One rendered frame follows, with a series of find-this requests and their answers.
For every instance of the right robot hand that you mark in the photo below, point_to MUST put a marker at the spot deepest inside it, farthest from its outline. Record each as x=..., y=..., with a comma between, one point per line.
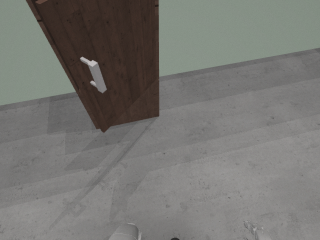
x=257, y=230

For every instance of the robot left thigh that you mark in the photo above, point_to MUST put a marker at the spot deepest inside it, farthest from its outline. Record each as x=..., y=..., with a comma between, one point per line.
x=126, y=232

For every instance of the cupboard door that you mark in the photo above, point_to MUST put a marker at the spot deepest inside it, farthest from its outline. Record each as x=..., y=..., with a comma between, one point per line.
x=120, y=35

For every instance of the handle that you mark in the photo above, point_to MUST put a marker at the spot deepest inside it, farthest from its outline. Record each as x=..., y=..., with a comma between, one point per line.
x=96, y=74

